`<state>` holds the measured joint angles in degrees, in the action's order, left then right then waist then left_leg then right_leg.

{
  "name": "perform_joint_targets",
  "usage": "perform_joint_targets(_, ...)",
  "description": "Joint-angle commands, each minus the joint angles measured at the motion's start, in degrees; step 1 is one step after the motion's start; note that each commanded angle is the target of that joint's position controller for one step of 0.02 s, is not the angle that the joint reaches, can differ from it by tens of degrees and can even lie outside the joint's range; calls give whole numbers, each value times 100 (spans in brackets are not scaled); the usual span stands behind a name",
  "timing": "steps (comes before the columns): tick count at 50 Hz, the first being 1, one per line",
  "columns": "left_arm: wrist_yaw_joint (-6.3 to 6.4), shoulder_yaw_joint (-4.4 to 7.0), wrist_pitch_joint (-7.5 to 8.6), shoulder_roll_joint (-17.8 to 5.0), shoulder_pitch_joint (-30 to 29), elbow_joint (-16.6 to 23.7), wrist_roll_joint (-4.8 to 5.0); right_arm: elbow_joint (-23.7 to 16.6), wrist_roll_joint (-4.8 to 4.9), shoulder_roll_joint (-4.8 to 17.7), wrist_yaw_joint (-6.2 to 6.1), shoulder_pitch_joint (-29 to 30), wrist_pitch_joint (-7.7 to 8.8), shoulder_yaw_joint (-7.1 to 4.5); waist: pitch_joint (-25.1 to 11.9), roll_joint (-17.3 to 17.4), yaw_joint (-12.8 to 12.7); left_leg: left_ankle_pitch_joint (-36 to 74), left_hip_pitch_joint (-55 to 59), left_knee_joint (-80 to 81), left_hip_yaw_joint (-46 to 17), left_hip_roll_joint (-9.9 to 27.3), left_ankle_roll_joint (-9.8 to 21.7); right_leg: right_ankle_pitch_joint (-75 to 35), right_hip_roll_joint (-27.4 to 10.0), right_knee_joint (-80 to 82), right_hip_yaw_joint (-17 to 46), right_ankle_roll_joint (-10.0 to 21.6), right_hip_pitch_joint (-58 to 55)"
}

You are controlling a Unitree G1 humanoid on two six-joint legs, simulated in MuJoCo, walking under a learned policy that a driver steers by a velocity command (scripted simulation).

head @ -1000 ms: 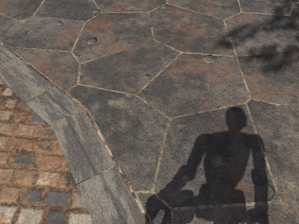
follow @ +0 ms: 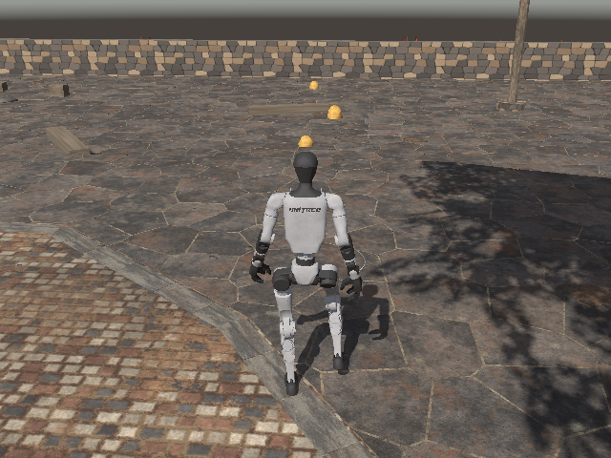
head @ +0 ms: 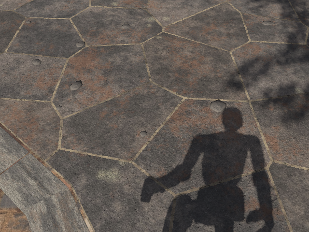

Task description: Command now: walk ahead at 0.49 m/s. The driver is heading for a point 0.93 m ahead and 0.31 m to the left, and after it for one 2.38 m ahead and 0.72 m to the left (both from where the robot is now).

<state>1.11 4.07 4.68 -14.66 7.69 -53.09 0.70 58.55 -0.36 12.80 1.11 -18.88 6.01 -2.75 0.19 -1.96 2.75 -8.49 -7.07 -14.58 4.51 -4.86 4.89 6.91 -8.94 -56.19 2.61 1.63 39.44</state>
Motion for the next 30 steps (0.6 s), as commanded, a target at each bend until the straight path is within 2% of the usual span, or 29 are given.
perform_joint_targets(1,-37,47,35,-233,-110,270,-36,-360,33,845,-122,157,57,-136,293,432,-185,720,-293,929,-1041,1573,795,-995,-24,989,-9,-96,102)
perform_joint_targets(5,-139,-36,76,-141,-910,482,22,-218,105,918,-147,-319,16,-149,409,456,100,706,126,835,-791,1555,671,-1400,250,2054,-261,-100,-106)
perform_joint_targets(7,-212,-64,100,-159,-1216,612,48,-123,120,937,-148,-524,-38,-167,501,469,191,767,557,643,-800,1717,674,-1179,315,2338,-273,-53,21)
perform_joint_targets(9,-291,-69,140,-224,-1372,738,65,-66,131,985,-166,-597,-100,-202,527,521,162,987,958,396,-864,1924,628,-788,363,2548,-257,69,53)
perform_joint_targets(11,-338,-17,179,-395,-1116,737,77,-79,138,1076,-183,-477,-157,-244,354,656,-69,1783,1174,23,-869,2028,513,-351,511,2714,-346,232,-450)
perform_joint_targets(12,-337,62,196,-551,-678,633,70,-120,140,1121,-186,-323,-183,-254,71,740,-349,2796,1159,-477,-753,1942,424,-244,709,2790,-515,342,-1149)
perform_joint_targets(13,-309,208,198,-805,269,332,55,-165,126,1013,-183,-216,-210,-211,-483,676,-798,3479,885,-1539,-511,1639,274,-334,885,2839,-640,511,-2410)
perform_joint_targets(14,-248,349,200,-1263,1409,89,-32,-307,51,790,-172,-257,-203,-102,-1356,184,-1163,2267,-366,-3321,-301,1288,62,-407,-67,2666,425,900,-4329)
perform_joint_targets(15,-264,439,169,-1689,1889,-62,-67,-329,72,-45,-100,-1016,-78,134,-2212,-1376,-802,-1605,-2741,-5434,-333,187,-314,643,-1488,3281,3207,1805,-6400)
perform_joint_targets(16,-256,270,173,-1092,1859,-25,-52,-254,241,520,-91,-687,55,9,-2228,-979,-1012,-2386,-3379,-6237,-1280,301,-206,1180,-1466,3801,3791,1667,-6319)
perform_joint_targets(17,-228,183,194,-818,1323,69,-34,-446,376,904,-97,-128,118,-104,-1330,-733,-946,-1968,-3771,-6376,-1250,591,-103,898,-1308,3869,2811,1338,-5558)
perform_joint_targets(18,-221,109,211,-630,808,182,-56,-517,357,918,-144,171,114,-117,-891,-263,-742,-1402,-3557,-6136,-1095,925,-99,381,-1113,4017,2032,1156,-4680)
perform_joint_targets(19,-239,59,233,-436,492,194,-83,-523,275,853,-189,303,58,-162,-511,-101,-574,-1053,-3312,-5775,-1059,1103,-122,62,-902,4242,1473,1033,-3944)
perform_joint_targets(20,-248,18,262,-301,359,163,-139,-493,249,755,-195,147,-40,-196,-378,-242,-364,-802,-2947,-5549,-1119,1264,-110,-49,-736,4432,1043,914,-3498)
perform_joint_targets(21,-256,16,271,-250,356,110,-162,-454,254,596,-185,8,-130,-192,-293,-302,-278,-684,-2734,-5428,-1122,1302,-106,-138,-641,4592,772,886,-3252)
perform_joint_targets(22,-242,34,282,-305,402,54,-161,-436,271,470,-181,-67,-204,-188,-195,-280,-218,-625,-2709,-5338,-1102,1319,-120,-283,-613,4720,512,916,-3092)
perform_joint_targets(24,-183,81,303,-466,493,-20,-170,-549,255,427,-188,147,-295,-208,21,-177,-184,-266,-3014,-5084,-1152,1337,-167,-635,-608,4875,101,915,-2989)
perform_joint_targets(27,-79,111,275,-557,639,-74,-190,-735,197,446,-155,580,-312,-243,183,-84,-249,531,-3513,-4365,-1237,1272,-257,-946,-572,4957,-385,854,-3200)
perform_joint_targets(30,-8,111,240,-619,699,-57,-171,-919,167,383,-60,1060,-277,-216,300,-74,-359,1262,-3430,-3402,-920,1195,-268,-1081,-449,5009,-910,703,-3308)
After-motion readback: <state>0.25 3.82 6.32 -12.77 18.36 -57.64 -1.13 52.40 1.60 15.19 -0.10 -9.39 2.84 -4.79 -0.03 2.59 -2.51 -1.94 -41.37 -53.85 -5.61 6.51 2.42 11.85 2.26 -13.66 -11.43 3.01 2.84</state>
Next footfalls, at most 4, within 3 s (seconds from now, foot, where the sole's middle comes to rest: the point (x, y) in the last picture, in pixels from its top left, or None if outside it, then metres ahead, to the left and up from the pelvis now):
0.28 right None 0.35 -0.16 -0.78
0.84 left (130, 209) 0.62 0.11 -0.78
1.34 right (142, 145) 0.97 0.05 -0.78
1.86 left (66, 148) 0.97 0.44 -0.78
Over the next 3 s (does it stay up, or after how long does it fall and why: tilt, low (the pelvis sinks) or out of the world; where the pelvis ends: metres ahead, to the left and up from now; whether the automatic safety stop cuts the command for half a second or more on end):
stays up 1.47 0.61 -0.01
